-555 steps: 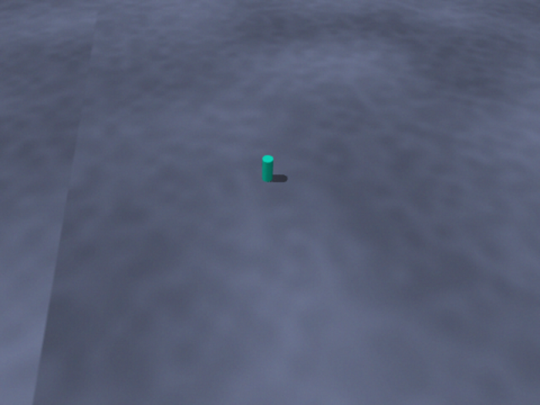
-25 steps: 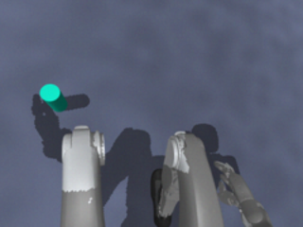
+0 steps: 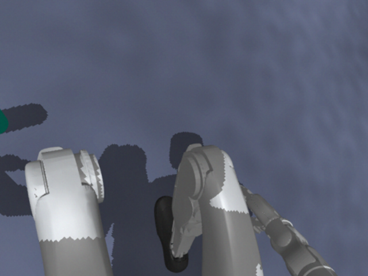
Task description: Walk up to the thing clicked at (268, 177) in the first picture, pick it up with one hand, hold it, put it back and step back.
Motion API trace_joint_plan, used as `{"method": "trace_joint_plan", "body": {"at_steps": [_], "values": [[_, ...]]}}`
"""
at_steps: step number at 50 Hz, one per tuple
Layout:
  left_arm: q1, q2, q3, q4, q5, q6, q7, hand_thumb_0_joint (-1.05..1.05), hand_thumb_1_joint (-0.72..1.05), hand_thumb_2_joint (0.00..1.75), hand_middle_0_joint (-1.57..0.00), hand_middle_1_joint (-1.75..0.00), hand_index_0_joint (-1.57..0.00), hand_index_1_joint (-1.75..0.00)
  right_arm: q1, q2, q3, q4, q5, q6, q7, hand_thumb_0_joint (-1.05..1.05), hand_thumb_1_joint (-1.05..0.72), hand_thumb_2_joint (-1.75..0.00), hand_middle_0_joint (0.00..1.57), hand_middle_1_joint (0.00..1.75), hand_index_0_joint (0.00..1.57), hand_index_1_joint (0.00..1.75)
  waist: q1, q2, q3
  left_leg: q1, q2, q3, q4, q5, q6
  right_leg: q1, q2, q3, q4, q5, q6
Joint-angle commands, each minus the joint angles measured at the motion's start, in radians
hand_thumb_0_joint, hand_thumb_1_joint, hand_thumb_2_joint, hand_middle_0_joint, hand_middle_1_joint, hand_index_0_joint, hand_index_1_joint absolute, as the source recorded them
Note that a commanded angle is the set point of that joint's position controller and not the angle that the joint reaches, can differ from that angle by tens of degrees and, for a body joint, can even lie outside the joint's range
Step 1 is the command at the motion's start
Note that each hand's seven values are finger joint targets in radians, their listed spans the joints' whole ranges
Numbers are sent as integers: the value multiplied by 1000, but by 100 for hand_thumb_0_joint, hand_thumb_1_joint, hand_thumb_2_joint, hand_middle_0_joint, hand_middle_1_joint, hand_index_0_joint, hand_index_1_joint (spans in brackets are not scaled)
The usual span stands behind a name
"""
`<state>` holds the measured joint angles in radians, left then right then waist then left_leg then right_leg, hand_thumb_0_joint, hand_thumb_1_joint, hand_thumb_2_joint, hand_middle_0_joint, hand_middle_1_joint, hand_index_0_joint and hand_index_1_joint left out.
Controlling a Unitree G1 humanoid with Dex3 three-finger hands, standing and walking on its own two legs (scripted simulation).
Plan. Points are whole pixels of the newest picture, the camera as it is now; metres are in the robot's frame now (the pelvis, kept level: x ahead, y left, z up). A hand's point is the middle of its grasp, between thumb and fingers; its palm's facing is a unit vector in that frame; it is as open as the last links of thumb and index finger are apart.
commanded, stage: close in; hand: left
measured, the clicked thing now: out of the picture +0.41 +0.34 -0.21
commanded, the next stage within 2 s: rest palm in 0.56 s
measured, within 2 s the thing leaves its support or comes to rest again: leaves its support in 1.74 s
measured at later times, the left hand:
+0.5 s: hand out of the picture +0.37 +0.33 -0.17, palm faces +0.42 -0.91 +0.01, open 17.1 cm
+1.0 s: hand out of the picture +0.39 +0.32 -0.18, palm faces +0.44 -0.90 +0.00, open 12.1 cm
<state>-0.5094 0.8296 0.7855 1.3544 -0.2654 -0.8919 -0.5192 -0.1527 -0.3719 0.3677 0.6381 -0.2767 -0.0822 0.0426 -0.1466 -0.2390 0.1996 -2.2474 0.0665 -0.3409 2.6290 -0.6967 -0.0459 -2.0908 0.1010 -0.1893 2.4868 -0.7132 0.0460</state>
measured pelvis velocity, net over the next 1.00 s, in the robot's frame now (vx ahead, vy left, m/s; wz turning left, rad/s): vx -0.01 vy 0.01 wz -0.06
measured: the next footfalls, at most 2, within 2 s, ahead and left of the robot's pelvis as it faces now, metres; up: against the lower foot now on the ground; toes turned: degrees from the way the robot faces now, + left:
none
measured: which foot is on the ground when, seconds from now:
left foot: down 0.00-1.00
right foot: down 0.00-1.00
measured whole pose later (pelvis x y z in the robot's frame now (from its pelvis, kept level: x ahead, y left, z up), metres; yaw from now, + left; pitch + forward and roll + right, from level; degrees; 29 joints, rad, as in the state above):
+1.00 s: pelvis -0.01 +0.01 -0.01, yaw -3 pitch +9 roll -17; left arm -0.54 0.82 0.59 1.43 -0.15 -1.11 -0.05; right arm -0.21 -0.37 0.51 0.55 -0.36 0.03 0.14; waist -0.20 -0.29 0.30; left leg -2.23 0.06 -0.43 2.69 -0.69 -0.02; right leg -2.03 0.13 -0.25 2.47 -0.68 0.07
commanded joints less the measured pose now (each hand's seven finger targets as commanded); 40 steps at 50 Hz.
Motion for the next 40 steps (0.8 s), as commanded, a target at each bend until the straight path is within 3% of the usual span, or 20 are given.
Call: {"method": "trace_joint_plan", "body": {"at_steps": [1,4,6,8,12,21,25,26,27,32,34,36,40], "values": [[-134,275,13,-161,15,-123,109,0,-61,11,-5,-15,-8,-12,25,-327,-105,-40,-19,10,-4,0,-90,-90,20,30,20,30,-15,547,-582,453,43,134,-299,126,14,202,8,-107,-198,185,-67],[-141,227,-29,-158,42,-148,165,0,-61,11,-4,-14,-8,-11,22,-325,-96,-41,-36,29,11,0,-90,-90,20,30,20,30,-47,548,-561,447,43,124,-290,131,13,210,11,-118,-192,202,-64],[-138,219,-59,-142,54,-162,194,0,-61,11,-4,-13,-8,-10,10,-323,-88,-47,-38,36,19,0,-90,-90,20,30,20,30,-51,526,-531,400,40,125,-280,93,19,207,13,-120,-198,182,-64],[-127,194,-60,-125,52,-173,221,0,-61,9,-4,-12,-8,-9,12,-322,-80,-54,-45,41,25,0,-90,-90,20,30,20,30,-65,475,-539,394,40,123,-262,101,24,237,18,-121,-210,195,-57],[-142,174,-104,-87,66,-199,266,0,-58,13,-8,-15,-12,-12,-11,-334,-67,-72,-51,55,39,0,-90,-90,20,30,20,30,-84,471,-483,369,39,107,-274,33,23,199,21,-143,-205,141,-58],[-138,159,-139,-76,70,-255,324,0,-52,16,-11,-17,-14,-14,-32,-347,-38,-90,-60,72,52,0,-90,-90,20,30,20,30,-98,486,-450,382,37,89,-273,44,18,206,29,-160,-191,163,-58],[-149,175,-132,-90,76,-272,355,0,-52,18,-11,-16,-14,-15,-30,-351,-27,-92,-65,79,57,0,-90,-90,20,30,20,30,-101,499,-451,394,41,77,-277,53,15,218,30,-166,-185,172,-57],[-150,155,-156,-89,79,-274,357,0,-51,17,-11,-16,-13,-14,-31,-343,-19,-98,-69,79,60,0,-90,-90,20,30,20,30,-105,508,-464,405,39,78,-271,68,16,229,33,-164,-185,187,-58],[-145,161,-139,-90,78,-276,366,0,-51,18,-12,-16,-13,-14,-24,-348,-23,-87,-69,83,59,0,-90,-90,20,30,20,30,-108,509,-468,418,41,76,-267,89,13,232,32,-165,-183,203,-56],[-157,141,-169,-93,90,-282,399,0,-49,19,-11,-15,-12,-15,-22,-350,-17,-88,-76,90,64,0,-90,-90,20,30,20,30,-128,513,-451,421,44,61,-270,86,12,229,33,-171,-184,210,-54],[-176,127,-188,-86,99,-285,414,0,-41,23,-14,-15,-13,-16,-22,-352,-15,-85,-80,95,67,0,-89,-90,20,30,20,30,-141,518,-447,426,44,53,-270,108,8,232,33,-176,-178,226,-54],[-173,158,-178,-76,106,-287,426,0,-36,25,-15,-15,-14,-16,-24,-349,-6,-89,-79,100,68,0,-89,-90,20,30,20,30,-135,519,-439,414,43,53,-269,103,10,243,34,-179,-181,222,-53],[-189,147,-184,-74,100,-296,441,0,-4,41,-36,-34,-36,-35,-33,-348,7,-96,-88,107,69,0,-87,-90,20,30,20,30,-147,497,-446,415,44,51,-254,116,14,262,41,-179,-191,239,-49]]}}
